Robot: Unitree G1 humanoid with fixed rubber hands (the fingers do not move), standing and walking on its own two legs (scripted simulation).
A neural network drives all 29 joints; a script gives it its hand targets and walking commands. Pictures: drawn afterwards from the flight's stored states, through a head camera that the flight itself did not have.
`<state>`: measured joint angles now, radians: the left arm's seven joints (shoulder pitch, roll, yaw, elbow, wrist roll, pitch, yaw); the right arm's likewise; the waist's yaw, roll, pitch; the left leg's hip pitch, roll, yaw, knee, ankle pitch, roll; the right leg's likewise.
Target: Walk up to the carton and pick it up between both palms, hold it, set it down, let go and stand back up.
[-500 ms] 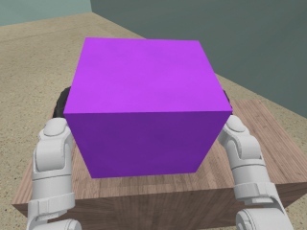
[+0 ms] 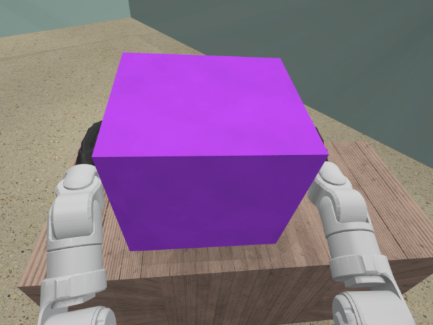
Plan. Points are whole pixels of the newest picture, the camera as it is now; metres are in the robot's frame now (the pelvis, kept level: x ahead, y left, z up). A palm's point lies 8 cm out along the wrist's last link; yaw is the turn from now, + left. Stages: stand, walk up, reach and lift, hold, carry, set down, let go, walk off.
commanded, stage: hold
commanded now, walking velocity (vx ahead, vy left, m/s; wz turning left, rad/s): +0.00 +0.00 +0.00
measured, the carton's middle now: (204, 155) +0.40 +0.01 +0.13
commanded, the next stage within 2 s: none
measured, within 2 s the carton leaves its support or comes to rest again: neither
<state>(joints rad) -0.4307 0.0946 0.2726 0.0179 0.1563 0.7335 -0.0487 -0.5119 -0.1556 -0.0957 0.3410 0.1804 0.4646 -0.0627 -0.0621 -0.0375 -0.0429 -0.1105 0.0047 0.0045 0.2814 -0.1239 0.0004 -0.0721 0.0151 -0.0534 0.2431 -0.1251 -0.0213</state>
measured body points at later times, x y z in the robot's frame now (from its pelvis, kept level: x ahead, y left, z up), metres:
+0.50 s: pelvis +0.00 +0.00 +0.00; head -0.03 +0.02 +0.45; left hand +0.36 +0.20 +0.16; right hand +0.36 -0.19 +0.16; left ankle +0.02 +0.11 -0.75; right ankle +0.01 -0.10 -0.75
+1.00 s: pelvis +0.00 +0.00 +0.00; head -0.03 +0.02 +0.45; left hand +0.36 +0.20 +0.15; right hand +0.36 -0.19 +0.15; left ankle +0.02 +0.11 -0.75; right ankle +0.01 -0.10 -0.75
